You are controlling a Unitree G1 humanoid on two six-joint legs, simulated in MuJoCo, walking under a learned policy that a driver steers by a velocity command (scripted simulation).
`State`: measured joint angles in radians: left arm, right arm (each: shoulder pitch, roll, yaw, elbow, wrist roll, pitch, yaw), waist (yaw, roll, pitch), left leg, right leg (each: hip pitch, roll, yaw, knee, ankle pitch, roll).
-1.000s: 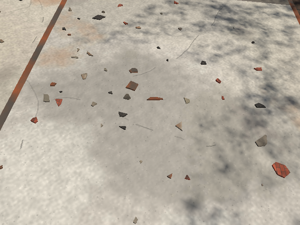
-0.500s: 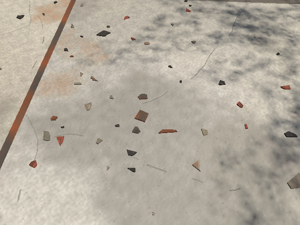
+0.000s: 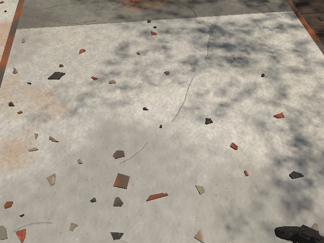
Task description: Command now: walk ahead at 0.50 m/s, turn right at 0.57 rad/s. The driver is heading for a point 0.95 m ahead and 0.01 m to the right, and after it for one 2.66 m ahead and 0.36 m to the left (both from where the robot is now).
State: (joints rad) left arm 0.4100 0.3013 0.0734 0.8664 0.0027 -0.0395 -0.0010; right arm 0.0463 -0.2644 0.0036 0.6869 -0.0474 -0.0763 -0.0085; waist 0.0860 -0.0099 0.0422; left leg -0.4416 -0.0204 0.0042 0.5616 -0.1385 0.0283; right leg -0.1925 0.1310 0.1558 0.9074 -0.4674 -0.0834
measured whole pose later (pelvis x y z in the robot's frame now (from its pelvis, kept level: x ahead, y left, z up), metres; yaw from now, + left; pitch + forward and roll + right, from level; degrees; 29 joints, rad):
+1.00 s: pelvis +0.50 -0.09 +0.00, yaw -2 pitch +1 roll -1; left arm 0.41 0.22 0.03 0.95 0.03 -0.07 0.03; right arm 0.08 -0.22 -0.04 0.77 -0.04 -0.01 0.06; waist 0.04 0.01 0.05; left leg -0.50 -0.01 0.13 0.61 -0.17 0.14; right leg 0.12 0.00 -0.29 0.37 -0.46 -0.02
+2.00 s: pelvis +0.86 -0.07 +0.01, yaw +30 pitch +0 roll -1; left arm 0.29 0.26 0.03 0.79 0.02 0.00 -0.01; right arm 0.14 -0.23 -0.02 0.72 -0.03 0.04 0.02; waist 0.05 -0.02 0.04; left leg -0.28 -0.01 0.00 0.51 -0.22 0.03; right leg -0.28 -0.06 -0.16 0.54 -0.27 0.00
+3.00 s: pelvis +0.82 -0.07 +0.02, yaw -1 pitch +0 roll -1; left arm 0.21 0.31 0.07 0.76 0.03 0.05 0.00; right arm 0.20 -0.25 -0.02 0.75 -0.02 0.01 -0.03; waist 0.00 -0.05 0.04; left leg -0.22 -0.05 -0.05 0.43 -0.22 0.05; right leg -0.38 0.15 0.17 0.82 -0.42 -0.01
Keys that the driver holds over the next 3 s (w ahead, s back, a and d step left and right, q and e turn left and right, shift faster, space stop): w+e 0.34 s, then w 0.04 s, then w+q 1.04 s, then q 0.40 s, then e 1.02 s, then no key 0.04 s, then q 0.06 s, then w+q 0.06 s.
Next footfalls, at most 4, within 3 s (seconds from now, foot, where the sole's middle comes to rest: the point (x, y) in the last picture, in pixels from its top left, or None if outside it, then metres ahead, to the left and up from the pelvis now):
0.46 right None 0.35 -0.16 -0.76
1.02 left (189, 195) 0.66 -0.03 -0.76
1.52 right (216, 137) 0.98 -0.16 -0.76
1.98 left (173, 152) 0.87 0.05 -0.76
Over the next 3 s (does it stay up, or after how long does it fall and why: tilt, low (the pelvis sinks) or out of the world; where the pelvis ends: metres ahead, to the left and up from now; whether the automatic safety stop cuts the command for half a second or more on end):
stays up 0.82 -0.07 0.02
